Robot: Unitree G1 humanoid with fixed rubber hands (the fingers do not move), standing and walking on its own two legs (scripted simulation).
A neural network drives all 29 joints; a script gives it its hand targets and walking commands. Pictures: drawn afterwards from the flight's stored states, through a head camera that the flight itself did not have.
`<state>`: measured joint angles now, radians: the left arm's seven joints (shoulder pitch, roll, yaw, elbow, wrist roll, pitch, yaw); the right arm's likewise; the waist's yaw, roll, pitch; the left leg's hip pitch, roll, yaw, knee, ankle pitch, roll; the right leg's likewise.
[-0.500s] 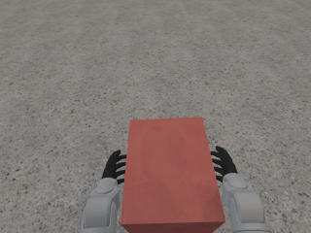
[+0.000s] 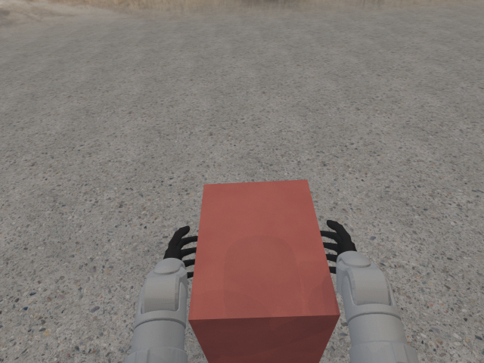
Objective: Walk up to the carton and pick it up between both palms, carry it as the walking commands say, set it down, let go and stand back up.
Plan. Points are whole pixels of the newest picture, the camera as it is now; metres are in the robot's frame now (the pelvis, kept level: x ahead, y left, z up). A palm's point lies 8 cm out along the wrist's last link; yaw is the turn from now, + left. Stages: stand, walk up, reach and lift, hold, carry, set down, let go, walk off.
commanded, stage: hold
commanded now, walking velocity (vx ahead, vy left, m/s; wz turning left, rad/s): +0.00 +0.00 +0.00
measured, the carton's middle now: (259, 274) +0.32 -0.01 -0.02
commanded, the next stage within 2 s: set down in 0.26 s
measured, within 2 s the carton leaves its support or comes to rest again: neither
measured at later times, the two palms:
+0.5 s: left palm (173, 272) +0.30 +0.14 +0.03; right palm (340, 266) +0.29 -0.15 +0.03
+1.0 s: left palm (182, 288) +0.32 +0.14 -0.05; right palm (330, 280) +0.31 -0.15 -0.05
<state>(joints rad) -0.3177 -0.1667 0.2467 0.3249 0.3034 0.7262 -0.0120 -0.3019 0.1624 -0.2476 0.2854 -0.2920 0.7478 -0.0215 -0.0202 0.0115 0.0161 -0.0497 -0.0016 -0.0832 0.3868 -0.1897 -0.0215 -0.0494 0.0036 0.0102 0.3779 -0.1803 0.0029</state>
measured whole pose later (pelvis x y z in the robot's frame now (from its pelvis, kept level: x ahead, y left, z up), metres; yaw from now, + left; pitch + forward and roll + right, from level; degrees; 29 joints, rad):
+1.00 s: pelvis -0.01 +0.00 -0.02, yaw -1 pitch +9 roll +0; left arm -0.42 -0.20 0.41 0.49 0.36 0.39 -0.02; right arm -0.42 0.19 -0.40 0.48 -0.37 0.39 0.01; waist 0.00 0.01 0.00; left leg -0.54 -0.03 -0.09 0.63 -0.25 -0.02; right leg -0.55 0.02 0.07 0.62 -0.23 0.01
